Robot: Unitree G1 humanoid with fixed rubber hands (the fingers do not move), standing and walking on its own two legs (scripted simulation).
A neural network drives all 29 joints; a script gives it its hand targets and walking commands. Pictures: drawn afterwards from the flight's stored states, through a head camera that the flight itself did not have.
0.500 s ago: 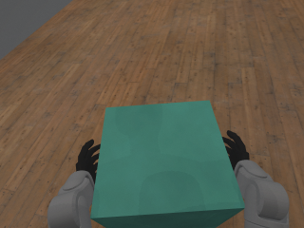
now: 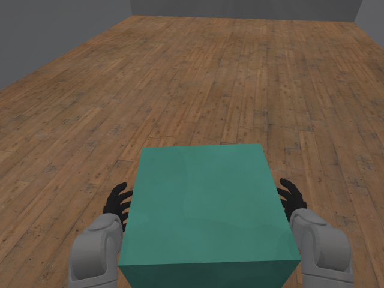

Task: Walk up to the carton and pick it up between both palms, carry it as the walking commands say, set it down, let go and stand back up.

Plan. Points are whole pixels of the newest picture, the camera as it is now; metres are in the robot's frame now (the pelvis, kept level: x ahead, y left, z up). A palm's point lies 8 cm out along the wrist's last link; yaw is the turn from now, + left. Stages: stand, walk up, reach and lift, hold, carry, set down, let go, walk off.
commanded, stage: carry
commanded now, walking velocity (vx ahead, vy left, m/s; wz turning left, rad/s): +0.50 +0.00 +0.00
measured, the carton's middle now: (204, 231) +0.27 +0.01 +0.00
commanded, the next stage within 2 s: none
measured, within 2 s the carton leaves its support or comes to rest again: neither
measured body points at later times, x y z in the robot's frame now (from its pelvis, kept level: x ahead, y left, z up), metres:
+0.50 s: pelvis +0.17 +0.01 +0.00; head +0.17 +0.01 +0.45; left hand +0.44 +0.18 +0.07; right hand +0.43 -0.17 +0.06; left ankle +0.15 +0.09 -0.73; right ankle +0.02 -0.11 -0.69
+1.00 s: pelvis +0.46 -0.02 +0.02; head +0.46 -0.04 +0.47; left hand +0.71 +0.15 +0.10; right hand +0.72 -0.20 +0.08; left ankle +0.49 +0.12 -0.66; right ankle +0.38 -0.11 -0.73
